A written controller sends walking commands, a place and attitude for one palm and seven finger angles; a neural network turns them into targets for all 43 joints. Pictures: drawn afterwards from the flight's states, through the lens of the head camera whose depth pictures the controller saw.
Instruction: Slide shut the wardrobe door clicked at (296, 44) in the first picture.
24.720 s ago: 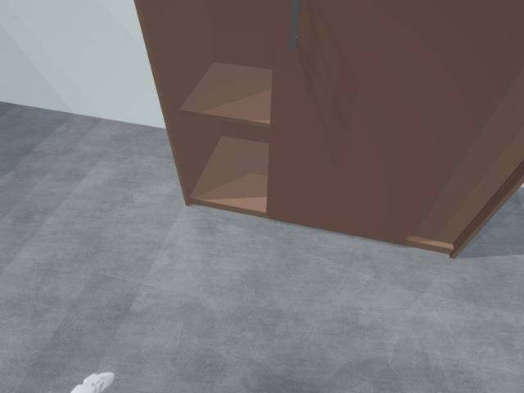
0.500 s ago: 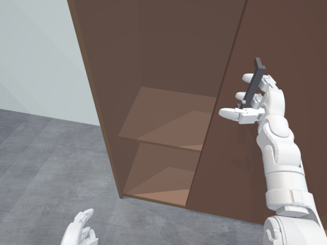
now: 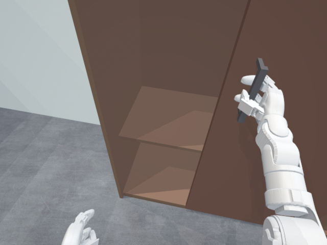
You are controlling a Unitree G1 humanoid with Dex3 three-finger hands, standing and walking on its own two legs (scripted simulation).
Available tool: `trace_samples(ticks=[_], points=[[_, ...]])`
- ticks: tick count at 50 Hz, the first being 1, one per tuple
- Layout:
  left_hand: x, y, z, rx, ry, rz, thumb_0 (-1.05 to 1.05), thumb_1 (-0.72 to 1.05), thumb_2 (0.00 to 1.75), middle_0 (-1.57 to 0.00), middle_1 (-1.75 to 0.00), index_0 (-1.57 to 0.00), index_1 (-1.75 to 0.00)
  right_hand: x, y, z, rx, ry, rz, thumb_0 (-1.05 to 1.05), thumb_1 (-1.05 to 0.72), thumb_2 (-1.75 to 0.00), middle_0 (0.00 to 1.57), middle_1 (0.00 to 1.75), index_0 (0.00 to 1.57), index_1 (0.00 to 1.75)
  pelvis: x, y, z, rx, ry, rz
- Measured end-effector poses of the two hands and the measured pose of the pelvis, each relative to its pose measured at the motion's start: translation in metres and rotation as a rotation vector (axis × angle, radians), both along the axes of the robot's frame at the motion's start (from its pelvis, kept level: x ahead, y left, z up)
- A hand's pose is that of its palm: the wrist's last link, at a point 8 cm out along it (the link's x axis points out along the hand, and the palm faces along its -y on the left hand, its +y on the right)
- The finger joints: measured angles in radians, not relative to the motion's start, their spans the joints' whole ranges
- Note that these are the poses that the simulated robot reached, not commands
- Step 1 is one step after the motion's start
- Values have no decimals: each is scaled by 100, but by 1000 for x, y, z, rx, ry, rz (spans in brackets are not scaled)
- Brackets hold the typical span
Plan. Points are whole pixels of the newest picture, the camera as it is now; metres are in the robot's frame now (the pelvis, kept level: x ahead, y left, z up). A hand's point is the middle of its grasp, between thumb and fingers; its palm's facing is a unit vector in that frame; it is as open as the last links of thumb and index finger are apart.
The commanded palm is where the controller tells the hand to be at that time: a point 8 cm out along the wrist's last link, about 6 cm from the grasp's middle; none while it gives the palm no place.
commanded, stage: grip the handle and tug to test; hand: right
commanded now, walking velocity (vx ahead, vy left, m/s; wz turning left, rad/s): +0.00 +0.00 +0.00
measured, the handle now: (249, 92) +0.46 -0.20 +0.18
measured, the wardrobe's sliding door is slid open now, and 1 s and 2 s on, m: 0.40 0.40 0.40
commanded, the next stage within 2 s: tug the door sideways, standing still in 0.70 s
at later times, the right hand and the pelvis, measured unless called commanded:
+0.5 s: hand (242, 102) +0.41 -0.16 +0.18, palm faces +0.18 +0.98 +0.00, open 5.3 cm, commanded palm +0.36 -0.20 +0.18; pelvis +0.01 +0.00 +0.00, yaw +1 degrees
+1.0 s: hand (243, 102) +0.41 -0.16 +0.18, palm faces +0.17 +0.99 +0.01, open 5.4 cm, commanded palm +0.38 -0.19 +0.18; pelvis +0.04 -0.01 +0.00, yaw -1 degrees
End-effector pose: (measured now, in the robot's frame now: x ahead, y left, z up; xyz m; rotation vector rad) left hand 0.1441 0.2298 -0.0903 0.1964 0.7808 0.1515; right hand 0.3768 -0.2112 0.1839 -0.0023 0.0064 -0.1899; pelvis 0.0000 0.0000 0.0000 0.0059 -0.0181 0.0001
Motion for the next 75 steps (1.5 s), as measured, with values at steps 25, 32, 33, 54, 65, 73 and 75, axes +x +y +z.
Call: trace_samples(ticks=[25,32,33,54,65,73,75], points=[[22,0,7,-15,-39,8,1,90,90,-20,-30,-20,-30,-1,1,-1,2,-12,7,1,-80,-81,37,139,36,139,14,0,1,4,0,16],[34,-4,9,-24,-48,10,1,90,90,-20,-30,-20,-30,-3,1,-2,3,-24,19,1,-81,-81,33,139,33,137,25,-3,1,8,1,24],[36,-4,10,-24,-49,9,1,90,90,-20,-30,-20,-30,-3,1,-2,3,-25,21,1,-81,-81,33,139,32,137,26,-4,1,9,2,26],[83,-38,10,-26,-40,-102,1,90,90,-20,-30,-20,-30,-1,2,0,8,5,-6,1,-78,-85,37,138,38,139,40,-15,-1,17,2,-28],[54,-50,-1,-50,-7,-127,1,90,90,-20,-30,-20,-30,-3,7,1,-22,7,-55,0,-80,-85,35,139,33,140,19,-15,-2,11,-13,-47],[22,-41,-12,-39,49,-122,1,90,90,-20,-30,-20,-30,-3,9,0,-40,1,-74,0,-82,-84,34,140,29,140,6,-13,-2,6,-12,-58],[16,-38,-13,-35,57,-119,1,90,90,-20,-30,-20,-30,-3,9,0,-42,1,-75,0,-82,-84,34,140,28,140,3,-12,-2,5,-11,-59]])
